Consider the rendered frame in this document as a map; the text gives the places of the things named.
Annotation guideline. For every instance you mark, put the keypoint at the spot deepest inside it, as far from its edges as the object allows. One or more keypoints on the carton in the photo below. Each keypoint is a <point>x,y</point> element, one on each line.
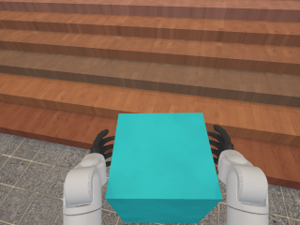
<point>162,168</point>

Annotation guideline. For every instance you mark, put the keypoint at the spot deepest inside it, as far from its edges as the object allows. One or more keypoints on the right robot hand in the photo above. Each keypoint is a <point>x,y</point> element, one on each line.
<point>224,143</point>

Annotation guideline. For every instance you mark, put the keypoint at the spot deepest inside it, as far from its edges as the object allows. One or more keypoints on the right robot forearm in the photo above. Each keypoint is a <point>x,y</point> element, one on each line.
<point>246,190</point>

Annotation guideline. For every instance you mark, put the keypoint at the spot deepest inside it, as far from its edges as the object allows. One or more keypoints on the left robot hand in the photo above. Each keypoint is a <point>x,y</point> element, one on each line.
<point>100,149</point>

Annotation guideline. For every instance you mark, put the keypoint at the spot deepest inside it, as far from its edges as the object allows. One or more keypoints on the left robot forearm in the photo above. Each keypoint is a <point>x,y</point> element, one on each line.
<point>82,193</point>

